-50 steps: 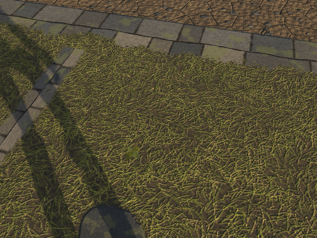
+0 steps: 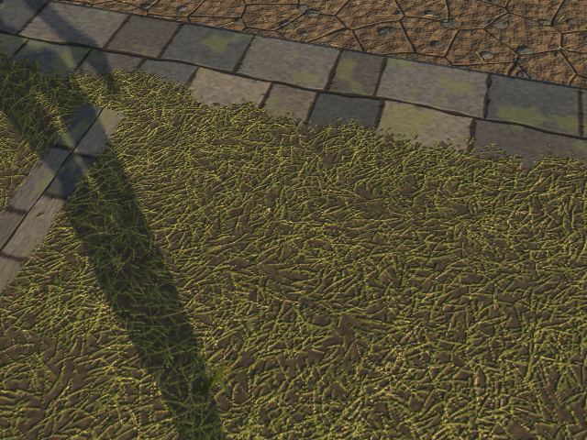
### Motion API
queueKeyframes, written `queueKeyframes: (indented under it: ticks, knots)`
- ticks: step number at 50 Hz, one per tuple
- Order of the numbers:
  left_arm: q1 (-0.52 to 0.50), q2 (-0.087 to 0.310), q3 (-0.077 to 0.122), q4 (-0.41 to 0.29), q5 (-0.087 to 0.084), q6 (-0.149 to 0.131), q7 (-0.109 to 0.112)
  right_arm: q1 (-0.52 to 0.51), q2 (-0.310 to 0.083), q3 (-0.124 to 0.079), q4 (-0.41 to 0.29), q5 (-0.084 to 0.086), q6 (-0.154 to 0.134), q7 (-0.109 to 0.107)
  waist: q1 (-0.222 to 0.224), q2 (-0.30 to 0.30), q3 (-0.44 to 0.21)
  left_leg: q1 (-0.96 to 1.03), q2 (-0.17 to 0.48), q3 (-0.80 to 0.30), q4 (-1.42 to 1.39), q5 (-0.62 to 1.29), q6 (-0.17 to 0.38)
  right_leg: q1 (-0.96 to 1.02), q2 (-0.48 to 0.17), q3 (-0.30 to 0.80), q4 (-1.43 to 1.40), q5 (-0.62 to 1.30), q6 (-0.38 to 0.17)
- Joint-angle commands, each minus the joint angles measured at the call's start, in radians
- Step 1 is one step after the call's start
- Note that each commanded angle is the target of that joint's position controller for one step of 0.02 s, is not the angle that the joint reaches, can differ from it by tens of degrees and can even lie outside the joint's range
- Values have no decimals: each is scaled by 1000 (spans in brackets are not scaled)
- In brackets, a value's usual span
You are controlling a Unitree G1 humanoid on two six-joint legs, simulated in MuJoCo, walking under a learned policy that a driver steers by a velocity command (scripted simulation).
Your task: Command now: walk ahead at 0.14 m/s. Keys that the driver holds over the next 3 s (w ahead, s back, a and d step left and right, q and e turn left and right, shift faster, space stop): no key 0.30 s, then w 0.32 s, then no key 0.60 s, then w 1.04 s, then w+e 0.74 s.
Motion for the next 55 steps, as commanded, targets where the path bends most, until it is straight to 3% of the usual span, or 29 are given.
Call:
queueKeyframes:
  ticks: [1, 2, 3, 4, 6, 9, 12, 14, 17, 19, 20, 21, 22, 23, 25, 28, 32, 35, 37, 38, 39, 40, 41, 42, 45, 48, 50, 53, 55]
  knots:
    - [135, 113, 26, -14, 25, 20, 3, 252, -153, -44, 43, 47, 9, -4, -57, 15, -304, 513, 450, -486, -126, 753, 255, -352, -53, 101, 481, 12, 13]
    - [55, 116, 30, -29, 51, 27, -6, 156, -99, -29, 22, 42, 15, -8, -39, -4, -185, 365, 399, -439, -210, 508, 220, -362, -80, 78, 428, 56, 12]
    - [6, 117, 35, -36, 59, 37, -11, 136, -71, -18, 25, 35, 14, -13, -23, -26, -126, 270, 361, -388, -260, 435, 184, -340, -104, 75, 369, 80, 17]
    - [12, 97, 32, -31, 64, 54, -17, 142, -66, -14, 37, 33, 16, -20, -4, -17, -105, 180, 327, -326, -293, 392, 152, -271, -118, 65, 301, 97, 25]
    - [34, 39, 20, -10, 55, 81, -16, 161, -59, -5, 64, 16, 12, -21, 20, 3, -108, 76, 277, -240, -302, 385, 106, -158, -115, 35, 178, 110, 34]
    - [-16, 39, 16, -4, 48, 104, 0, 194, -98, -9, 87, 2, 13, -18, 4, 59, -111, 75, 249, -222, -318, 160, 75, -154, -112, 9, -19, 92, 37]
    - [-77, 60, 17, -1, 46, 114, 4, 214, -121, -16, 99, 8, 35, -19, -22, 95, -98, 61, 248, -269, -361, -214, 57, -156, -112, -3, -117, 131, 34]
    - [-100, 56, 14, 6, 42, 111, 3, 212, -118, -16, 103, 11, 49, -23, -28, 85, -75, 40, 258, -296, -370, -321, 51, -140, -111, -10, -175, 149, 32]
    - [-46, 42, 7, 36, 52, 88, 0, 247, -142, -30, 121, 27, 70, -27, -15, 74, -67, 7, 256, -334, -368, -569, 30, -57, -80, -58, -308, 119, 5]
    - [8, 51, 6, 49, 60, 71, 0, 231, -120, -35, 112, 36, 80, -26, 5, 23, -1, -71, 225, -329, -312, -689, -4, -23, -120, 9, -452, 7, -49]
    - [37, 105, 18, 57, 53, 64, 1, 186, -86, -28, 80, 49, 79, -21, 16, -115, 40, -168, 140, -233, -209, -624, -41, -35, -217, 193, -580, -159, -103]
    - [94, 139, 32, 76, 34, 55, 1, 105, -68, -25, 47, 45, 70, -12, 48, -234, 72, -232, 31, -90, 28, -441, -75, -34, -356, 413, -755, -314, -157]
    - [49, 151, 43, 74, 42, 45, 4, 90, -68, -26, 39, 16, 60, -4, 30, -267, 101, -232, 37, -64, 199, -300, -76, -67, -452, 504, -828, -260, -181]
    - [2, 133, 44, 59, 42, 39, 4, 123, -88, -35, 56, 1, 54, 6, -16, -166, 76, -226, 60, -99, 277, -261, -81, -76, -426, 458, -833, -183, -166]
    - [-25, 132, 49, 49, 34, 22, 2, 167, -88, -44, 77, -10, 43, 23, -53, -114, 18, -199, 75, -97, 344, -220, -94, -48, -369, 354, -808, -58, -144]
    - [14, 104, 49, 63, 34, 3, -2, 97, -64, -44, 56, -4, 34, 29, -33, -126, 13, -191, 89, -60, 307, -177, -118, -35, -322, 251, -787, 65, -134]
    - [72, 121, 54, 77, 48, -9, -1, -16, -40, -32, 6, 3, 27, 25, 12, -138, 18, -132, 96, -34, 146, -197, -121, -23, -327, 208, -738, 221, -156]
    - [74, 137, 57, 84, 49, -5, -5, 32, -36, -30, 16, 13, 21, 8, -7, -150, -6, 32, 61, 5, 19, -198, -101, -53, -321, 163, -614, 504, -138]
    - [64, 122, 51, 85, 42, -1, -6, 173, -56, -41, 68, 15, 10, -10, -63, -103, -61, 284, 42, -7, -105, -79, -86, -131, -271, 112, -460, 593, -80]
    - [52, 95, 41, 77, 38, -6, -8, 282, -108, -57, 91, 7, -2, -21, -109, -44, -134, 449, 144, -109, -128, -38, -70, -203, -219, 55, -309, 527, -42]
    - [69, 16, 20, 41, 22, -8, -8, 384, -228, -80, 97, -3, -6, -29, -126, 158, -214, 634, 387, -399, -169, 117, 6, -415, -114, -50, -53, 193, 10]
    - [74, 74, 40, 43, 28, 3, -1, 454, -270, -93, 130, 18, 8, -25, -148, 233, -229, 586, 517, -560, -223, 369, 123, -473, -72, -69, 136, -103, 18]
    - [43, 89, 48, 48, 46, 18, -1, 380, -195, -73, 117, 25, 9, -19, -91, 108, -161, 491, 478, -485, -210, 417, 128, -469, -127, -1, 231, -74, 11]
    - [7, 47, 39, 46, 53, 21, -9, 293, -135, -55, 97, 24, 5, -15, -68, 64, -103, 395, 428, -389, -225, 450, 109, -461, -146, 8, 235, -10, 13]
    - [-4, 29, 40, 55, 52, 37, -19, 198, -53, -22, 90, 10, -1, -24, -1, 72, -91, 276, 308, -202, -245, 599, 50, -345, -161, -6, 123, 128, 32]
    - [-25, 4, 31, 57, 35, 55, -12, 212, -48, -2, 115, 5, -9, -34, 19, 83, -119, 252, 276, -128, -215, 702, 40, -251, -135, -16, -56, 179, 40]
    - [-74, 8, 25, 51, 31, 65, -1, 234, -62, 2, 131, 7, -3, -39, 1, 103, -125, 255, 272, -129, -198, 653, 45, -215, -119, -29, -167, 204, 37]
    - [-103, 14, 18, 56, 28, 74, 5, 250, -57, 9, 148, 15, 15, -41, -7, 94, -120, 200, 278, -165, -194, 382, 37, -110, -120, -36, -305, 291, 23]
    - [-122, 39, 15, 56, 43, 70, 7, 253, -49, 11, 151, 20, 24, -41, 1, 25, -85, 104, 244, -188, -195, 46, -22, 8, -167, 22, -456, 448, 12]
Next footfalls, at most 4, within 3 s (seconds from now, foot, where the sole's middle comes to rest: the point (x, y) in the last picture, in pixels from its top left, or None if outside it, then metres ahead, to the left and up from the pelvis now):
0.38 right None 0.09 -0.13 -0.76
0.76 left None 0.24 0.10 -0.76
1.12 right None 0.29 -0.08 -0.76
1.60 right None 0.41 -0.10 -0.76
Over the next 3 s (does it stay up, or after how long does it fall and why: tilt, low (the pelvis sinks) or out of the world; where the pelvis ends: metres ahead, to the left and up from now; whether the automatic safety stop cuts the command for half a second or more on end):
stays up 1.06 -0.07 0.03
